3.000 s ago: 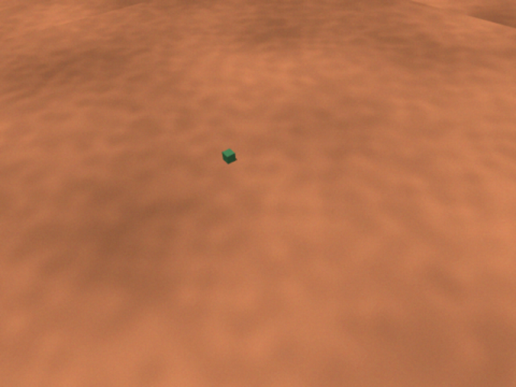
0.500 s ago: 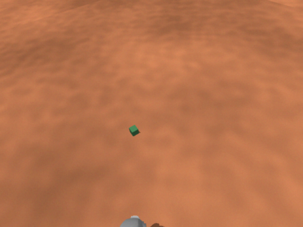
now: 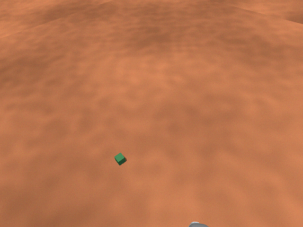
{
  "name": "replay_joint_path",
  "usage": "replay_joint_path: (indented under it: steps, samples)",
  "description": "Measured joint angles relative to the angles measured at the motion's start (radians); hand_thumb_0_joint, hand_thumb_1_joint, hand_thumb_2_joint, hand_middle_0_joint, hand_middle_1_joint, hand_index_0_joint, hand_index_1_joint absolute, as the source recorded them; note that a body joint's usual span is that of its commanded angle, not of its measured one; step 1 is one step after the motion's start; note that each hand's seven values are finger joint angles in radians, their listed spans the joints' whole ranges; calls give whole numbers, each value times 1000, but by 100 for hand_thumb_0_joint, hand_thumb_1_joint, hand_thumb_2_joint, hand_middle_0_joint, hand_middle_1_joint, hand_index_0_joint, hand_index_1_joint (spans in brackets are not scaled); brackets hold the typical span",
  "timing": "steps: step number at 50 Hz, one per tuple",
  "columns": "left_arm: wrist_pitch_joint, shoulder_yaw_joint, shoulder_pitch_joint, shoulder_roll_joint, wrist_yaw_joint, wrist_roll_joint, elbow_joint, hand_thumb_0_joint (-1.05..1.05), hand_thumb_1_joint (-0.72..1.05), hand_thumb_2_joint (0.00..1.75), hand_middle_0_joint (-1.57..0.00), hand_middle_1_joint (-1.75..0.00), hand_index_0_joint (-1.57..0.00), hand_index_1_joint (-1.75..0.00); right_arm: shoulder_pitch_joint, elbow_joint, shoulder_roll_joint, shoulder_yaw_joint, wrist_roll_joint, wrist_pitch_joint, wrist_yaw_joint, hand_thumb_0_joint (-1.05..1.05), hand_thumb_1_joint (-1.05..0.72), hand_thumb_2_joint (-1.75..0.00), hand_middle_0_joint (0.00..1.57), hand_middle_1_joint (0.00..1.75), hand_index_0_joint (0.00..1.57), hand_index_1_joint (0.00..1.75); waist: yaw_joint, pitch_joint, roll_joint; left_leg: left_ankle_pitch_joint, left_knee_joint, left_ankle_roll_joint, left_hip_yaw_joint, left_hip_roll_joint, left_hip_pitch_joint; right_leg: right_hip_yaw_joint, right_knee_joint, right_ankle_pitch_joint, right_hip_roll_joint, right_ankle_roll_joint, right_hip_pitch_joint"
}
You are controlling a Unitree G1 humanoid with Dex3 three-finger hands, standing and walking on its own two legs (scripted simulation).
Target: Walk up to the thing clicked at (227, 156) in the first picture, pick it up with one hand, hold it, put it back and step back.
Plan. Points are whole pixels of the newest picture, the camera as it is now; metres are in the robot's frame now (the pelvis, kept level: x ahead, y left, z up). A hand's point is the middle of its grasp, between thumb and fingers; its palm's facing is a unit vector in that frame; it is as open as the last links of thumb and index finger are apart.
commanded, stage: walk up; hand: left
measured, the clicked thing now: (120, 159) +0.72 +0.27 -0.74
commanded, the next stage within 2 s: none
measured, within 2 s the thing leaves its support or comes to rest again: neither
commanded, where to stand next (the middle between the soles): +0.34 +0.04 m, yaw +0 degrees
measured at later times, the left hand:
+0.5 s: hand out of the picture +0.18 +0.32 -0.15, palm faces +0.00 -0.92 -0.39, open 7.4 cm
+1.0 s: hand (80, 170) +0.36 +0.29 -0.15, palm faces -0.05 -0.93 -0.37, open 7.4 cm
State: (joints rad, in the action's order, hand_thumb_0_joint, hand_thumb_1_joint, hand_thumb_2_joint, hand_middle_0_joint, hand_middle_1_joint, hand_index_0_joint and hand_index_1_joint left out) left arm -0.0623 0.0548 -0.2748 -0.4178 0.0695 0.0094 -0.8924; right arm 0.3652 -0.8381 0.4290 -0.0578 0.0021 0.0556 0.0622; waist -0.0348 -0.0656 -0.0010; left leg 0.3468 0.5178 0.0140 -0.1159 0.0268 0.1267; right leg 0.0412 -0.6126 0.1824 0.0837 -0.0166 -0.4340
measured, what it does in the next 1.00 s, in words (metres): walks ahead: right foot, then left foot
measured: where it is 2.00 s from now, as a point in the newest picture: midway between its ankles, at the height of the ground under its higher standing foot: (156, 224)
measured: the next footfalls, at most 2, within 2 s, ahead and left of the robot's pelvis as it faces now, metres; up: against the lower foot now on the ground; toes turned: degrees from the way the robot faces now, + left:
right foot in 0.04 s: +0.16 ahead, -0.13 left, +0.00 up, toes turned -4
left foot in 0.46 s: +0.29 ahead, +0.16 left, +0.00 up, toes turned +2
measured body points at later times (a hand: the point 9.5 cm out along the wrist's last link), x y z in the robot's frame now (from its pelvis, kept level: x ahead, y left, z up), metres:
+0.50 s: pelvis +0.17 +0.03 -0.01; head +0.18 +0.04 +0.44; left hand +0.18 +0.37 -0.13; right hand +0.25 -0.30 -0.11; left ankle +0.24 +0.15 -0.73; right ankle +0.12 -0.12 -0.72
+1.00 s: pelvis +0.25 +0.03 -0.01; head +0.28 +0.02 +0.43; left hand +0.36 +0.33 -0.13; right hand +0.32 -0.27 -0.15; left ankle +0.25 +0.16 -0.73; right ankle +0.34 -0.09 -0.73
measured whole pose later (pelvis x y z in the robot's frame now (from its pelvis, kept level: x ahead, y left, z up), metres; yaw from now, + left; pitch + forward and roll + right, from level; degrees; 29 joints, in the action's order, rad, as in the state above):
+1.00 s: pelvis +0.25 +0.03 -0.01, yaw +0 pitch -3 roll +1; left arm -0.02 0.00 -0.12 -0.35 0.01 0.00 -0.94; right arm 0.19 -0.95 0.37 -0.01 -0.02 0.01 0.00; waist -0.01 -0.12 -0.02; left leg 0.37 0.69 0.01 -0.04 0.01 0.26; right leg 0.03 -0.67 0.22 0.04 0.00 -0.41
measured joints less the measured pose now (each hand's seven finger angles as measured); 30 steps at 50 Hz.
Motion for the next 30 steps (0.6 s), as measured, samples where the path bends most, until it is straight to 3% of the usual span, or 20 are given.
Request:
replay_joint_path:
  steps: [2,3,6,8,15,21,23,25,28,30]
  samples:
    - [-15,6,4,-4,-4,2,4,1,91,90,-21,-30,-20,-30,17,-4,6,1,1,-11,-2,1,-90,-90,20,30,20,30,0,5,-18,71,83,-7,8,19,8,8,44,-32,-26,-3,48]
    - [-23,9,11,1,-10,5,8,1,91,90,-21,-30,-20,-30,15,-11,9,1,2,-17,-5,1,-90,-90,20,30,20,30,1,-1,-41,93,166,10,26,40,34,22,15,-21,-43,-4,50]
    - [-38,2,18,13,-22,-5,27,1,91,90,-21,-30,-20,-30,-14,-39,3,8,4,-38,-14,1,-90,-90,20,30,20,30,21,-15,-56,129,455,25,94,10,162,27,-22,35,-49,-15,69]
    - [-38,-8,13,27,-28,-11,34,1,91,90,-21,-30,-20,-30,-32,-44,6,10,-1,-39,-14,1,-90,-90,20,30,20,30,31,-20,-69,95,532,26,111,5,237,29,15,36,-50,-15,108]
    - [-32,-15,-45,29,-29,-3,41,1,90,90,-21,-30,-20,-30,-70,-37,3,-5,15,-39,14,1,-90,-90,20,30,20,30,53,-4,-73,-37,348,-7,113,60,362,34,117,49,-55,-13,212]
    - [-19,-9,-91,-5,-28,1,33,1,90,90,-21,-30,-20,-30,-85,-44,1,-17,23,-33,28,1,-90,-90,20,30,20,30,69,12,-40,-106,147,-11,98,71,315,37,83,133,-45,11,252]
    - [-11,-8,-103,-17,-30,0,27,1,90,90,-21,-30,-20,-30,-83,-42,5,-22,23,-21,25,1,-90,-90,20,30,20,30,64,21,-25,-130,83,-4,84,55,263,38,27,188,-28,27,251]
    - [1,-5,-100,-29,-36,-2,13,1,90,90,-21,-30,-20,-30,-92,-37,-5,-23,26,-4,15,1,-90,-90,20,30,20,30,60,10,24,-131,113,-6,54,21,247,-1,-117,235,7,8,211]
    - [18,-14,-75,-24,-47,-7,-15,1,91,90,-21,-30,-20,-30,-85,-13,-17,-15,10,12,3,1,-90,-90,20,30,20,30,42,0,29,-87,126,6,49,21,218,-48,-395,272,-42,-15,94]
    - [15,-16,-58,-28,-47,-13,-17,1,91,90,-21,-30,-20,-29,-74,-4,-30,-2,4,15,-6,1,-90,-90,20,30,20,30,35,-8,44,-89,85,9,43,15,177,-53,-450,241,-49,-20,34]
